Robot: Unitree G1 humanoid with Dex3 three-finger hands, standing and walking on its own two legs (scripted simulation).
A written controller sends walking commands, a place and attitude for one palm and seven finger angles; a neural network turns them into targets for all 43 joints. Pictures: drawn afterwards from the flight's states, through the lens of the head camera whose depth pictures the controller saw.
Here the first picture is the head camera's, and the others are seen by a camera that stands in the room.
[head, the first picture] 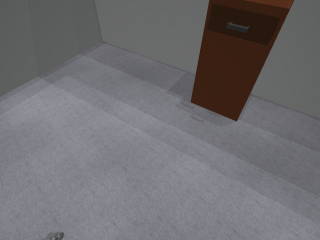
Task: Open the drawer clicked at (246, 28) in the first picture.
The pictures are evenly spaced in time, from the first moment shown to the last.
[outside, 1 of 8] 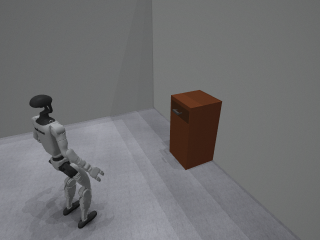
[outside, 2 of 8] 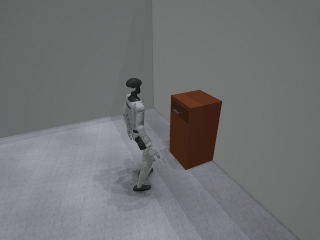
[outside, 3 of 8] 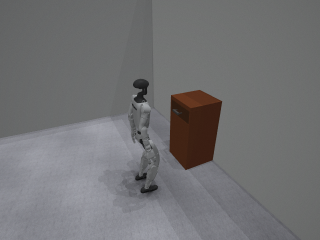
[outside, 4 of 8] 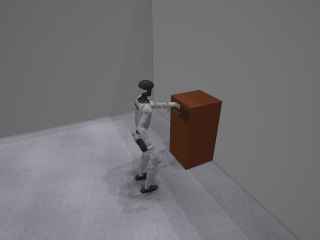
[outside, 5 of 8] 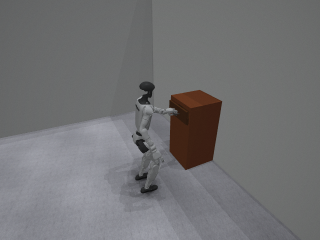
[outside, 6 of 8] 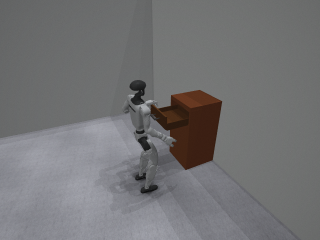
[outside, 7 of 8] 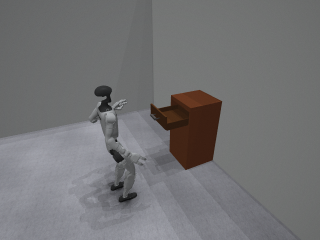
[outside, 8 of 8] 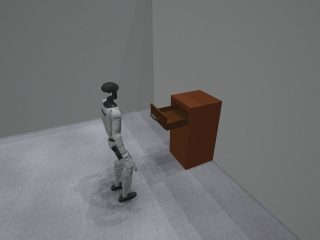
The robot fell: no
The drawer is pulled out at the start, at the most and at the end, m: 0.00 0.30 0.30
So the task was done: yes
